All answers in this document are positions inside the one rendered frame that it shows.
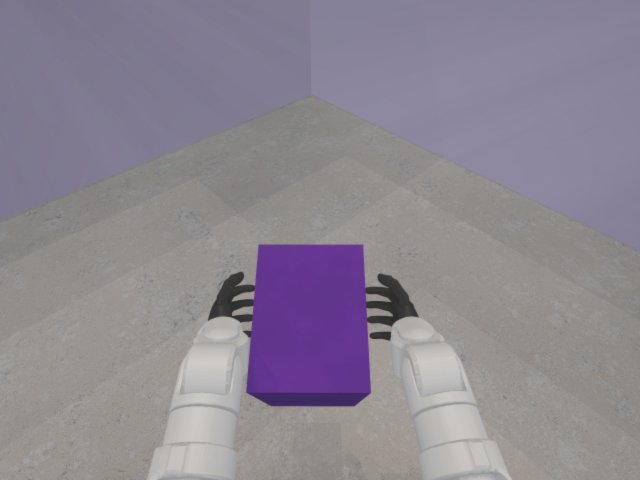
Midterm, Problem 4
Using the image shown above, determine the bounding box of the carton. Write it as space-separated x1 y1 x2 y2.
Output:
246 245 371 406

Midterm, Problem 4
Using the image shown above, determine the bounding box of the left robot hand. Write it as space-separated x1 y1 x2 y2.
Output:
208 272 255 337

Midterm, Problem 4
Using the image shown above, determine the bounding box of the right robot hand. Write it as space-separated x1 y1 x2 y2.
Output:
365 274 419 341

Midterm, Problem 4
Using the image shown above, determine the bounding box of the robot left forearm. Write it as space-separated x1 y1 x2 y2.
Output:
147 316 248 480

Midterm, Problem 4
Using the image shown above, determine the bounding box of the robot right forearm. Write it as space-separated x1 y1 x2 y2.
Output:
390 317 512 480

